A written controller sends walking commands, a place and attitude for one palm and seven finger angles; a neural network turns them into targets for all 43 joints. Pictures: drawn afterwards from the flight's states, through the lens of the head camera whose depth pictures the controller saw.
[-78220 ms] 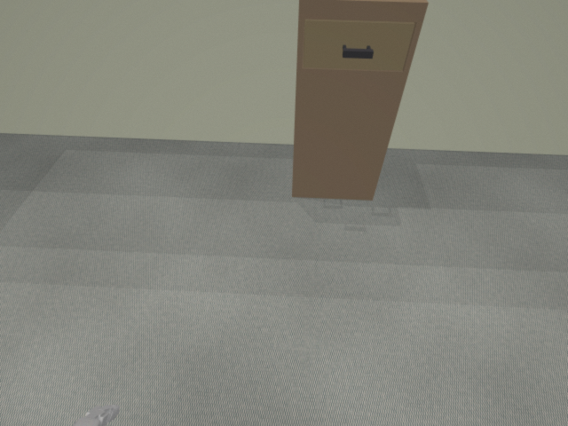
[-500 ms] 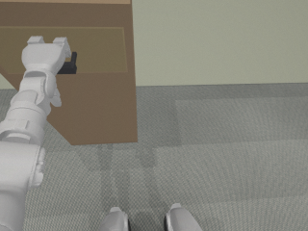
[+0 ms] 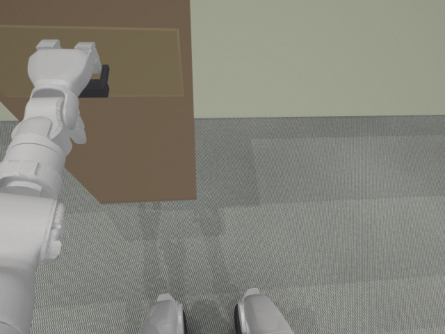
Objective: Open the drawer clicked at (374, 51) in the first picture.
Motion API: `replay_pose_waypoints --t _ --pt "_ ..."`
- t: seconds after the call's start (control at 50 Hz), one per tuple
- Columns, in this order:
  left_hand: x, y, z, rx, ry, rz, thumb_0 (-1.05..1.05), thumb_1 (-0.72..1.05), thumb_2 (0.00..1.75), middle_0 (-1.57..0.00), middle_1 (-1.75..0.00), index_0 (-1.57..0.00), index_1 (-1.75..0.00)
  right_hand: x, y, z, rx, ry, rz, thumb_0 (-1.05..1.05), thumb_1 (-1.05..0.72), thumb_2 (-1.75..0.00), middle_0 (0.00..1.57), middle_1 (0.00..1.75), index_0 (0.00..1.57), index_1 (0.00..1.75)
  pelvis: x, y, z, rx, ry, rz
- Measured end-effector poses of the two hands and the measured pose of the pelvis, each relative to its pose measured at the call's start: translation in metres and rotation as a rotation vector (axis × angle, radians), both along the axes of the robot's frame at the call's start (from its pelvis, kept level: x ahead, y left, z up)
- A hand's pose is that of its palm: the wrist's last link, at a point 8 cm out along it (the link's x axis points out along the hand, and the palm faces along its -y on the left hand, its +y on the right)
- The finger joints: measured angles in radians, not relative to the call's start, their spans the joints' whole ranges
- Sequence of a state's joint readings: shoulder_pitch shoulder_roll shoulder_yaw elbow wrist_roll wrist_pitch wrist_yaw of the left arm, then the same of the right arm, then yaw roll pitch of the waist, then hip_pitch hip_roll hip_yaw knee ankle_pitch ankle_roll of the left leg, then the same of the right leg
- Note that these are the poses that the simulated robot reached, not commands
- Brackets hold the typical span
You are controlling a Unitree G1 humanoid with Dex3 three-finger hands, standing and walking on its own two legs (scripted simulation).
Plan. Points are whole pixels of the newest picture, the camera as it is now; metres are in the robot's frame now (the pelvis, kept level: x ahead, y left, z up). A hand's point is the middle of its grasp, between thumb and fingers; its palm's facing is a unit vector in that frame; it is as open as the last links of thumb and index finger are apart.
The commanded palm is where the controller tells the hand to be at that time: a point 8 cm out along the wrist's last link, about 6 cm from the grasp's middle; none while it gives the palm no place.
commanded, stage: lift the hand off the handle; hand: left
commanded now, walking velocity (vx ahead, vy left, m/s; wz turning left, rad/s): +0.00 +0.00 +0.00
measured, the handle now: (80, 79) +0.58 +0.22 +0.05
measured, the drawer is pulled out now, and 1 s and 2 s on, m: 0.00 0.00 0.00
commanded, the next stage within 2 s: draw the hand back to the body in 1.14 s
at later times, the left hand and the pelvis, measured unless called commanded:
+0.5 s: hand (69, 74) +0.54 +0.22 +0.10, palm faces -0.04 -0.02 -1.00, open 13.3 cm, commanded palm +0.53 +0.21 +0.18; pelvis +0.04 +0.00 +0.03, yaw +0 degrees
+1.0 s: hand (46, 26) +0.54 +0.21 +0.19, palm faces -0.01 +0.01 -1.00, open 13.5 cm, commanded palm +0.53 +0.21 +0.25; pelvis +0.05 -0.01 +0.05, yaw +1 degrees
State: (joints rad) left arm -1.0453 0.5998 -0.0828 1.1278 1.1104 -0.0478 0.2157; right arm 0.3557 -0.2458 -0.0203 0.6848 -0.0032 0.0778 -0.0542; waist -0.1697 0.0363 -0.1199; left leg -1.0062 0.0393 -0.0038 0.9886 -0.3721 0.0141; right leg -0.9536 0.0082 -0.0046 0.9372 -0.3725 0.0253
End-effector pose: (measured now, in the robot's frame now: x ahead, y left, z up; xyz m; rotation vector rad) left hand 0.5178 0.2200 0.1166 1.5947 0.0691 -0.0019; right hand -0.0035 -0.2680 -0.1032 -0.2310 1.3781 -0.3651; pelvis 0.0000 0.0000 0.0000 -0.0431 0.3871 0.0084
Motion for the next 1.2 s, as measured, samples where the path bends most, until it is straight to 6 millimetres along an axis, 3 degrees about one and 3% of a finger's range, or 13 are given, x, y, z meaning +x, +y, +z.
replay_pose_waypoints --t 0.2,0.32,0.56,0.72,0.84,1.02,1.2 --pt "0.000 -0.003 0.013 -0.043 0.024 -0.019 0.00 -0.48 0.30 -0.30 -1.23 -0.36 -1.20 -0.009 0.008 0.013 0.009 0.020 -0.031 0.00 -0.90 -0.90 0.21 0.30 0.21 0.30 0.012 0.003 0.015 0.000 -0.029 -0.009" --pt "0.001 -0.003 0.026 -0.047 0.002 -0.037 0.00 -0.48 0.30 -0.32 -1.22 -0.38 -1.21 -0.002 0.009 0.019 0.023 0.029 -0.036 0.00 -0.90 -0.90 0.21 0.30 0.21 0.30 0.024 0.004 0.024 0.000 -0.052 -0.011" --pt "0.002 -0.004 0.050 -0.043 -0.008 -0.029 0.00 -0.48 0.30 -0.34 -1.22 -0.43 -1.22 0.051 0.003 0.026 0.045 -0.056 -0.002 0.00 -0.90 -0.90 0.21 0.30 0.21 0.30 0.045 0.002 0.037 0.008 -0.099 -0.006" --pt "0.000 -0.006 0.083 -0.037 -0.041 -0.016 0.00 -0.49 0.30 -0.35 -1.22 -0.42 -1.22 0.088 -0.004 0.029 0.062 -0.128 0.039 0.00 -0.90 -0.90 0.21 0.30 0.21 0.30 0.052 -0.004 0.044 0.017 -0.134 0.002" --pt "0.000 -0.008 0.097 -0.038 -0.016 0.002 0.00 -0.49 0.30 -0.33 -1.21 -0.42 -1.22 0.104 -0.009 0.032 0.067 -0.164 0.054 0.00 -0.90 -0.90 0.21 0.30 0.21 0.30 0.053 -0.010 0.047 0.024 -0.157 0.003" --pt "0.000 -0.012 0.131 -0.018 -0.031 -0.003 0.00 -0.49 0.30 -0.34 -1.21 -0.38 -1.22 0.108 -0.016 0.035 0.072 -0.176 0.055 0.00 -0.90 -0.90 0.20 0.30 0.21 0.30 0.054 -0.015 0.051 0.031 -0.185 0.003" --pt "0.003 -0.011 0.137 -0.025 0.012 -0.008 0.00 -0.49 0.30 -0.33 -1.22 -0.39 -1.23 0.097 -0.018 0.036 0.066 -0.157 0.045 0.01 -0.90 -0.90 0.20 0.30 0.21 0.30 0.051 -0.017 0.053 0.035 -0.188 -0.002"
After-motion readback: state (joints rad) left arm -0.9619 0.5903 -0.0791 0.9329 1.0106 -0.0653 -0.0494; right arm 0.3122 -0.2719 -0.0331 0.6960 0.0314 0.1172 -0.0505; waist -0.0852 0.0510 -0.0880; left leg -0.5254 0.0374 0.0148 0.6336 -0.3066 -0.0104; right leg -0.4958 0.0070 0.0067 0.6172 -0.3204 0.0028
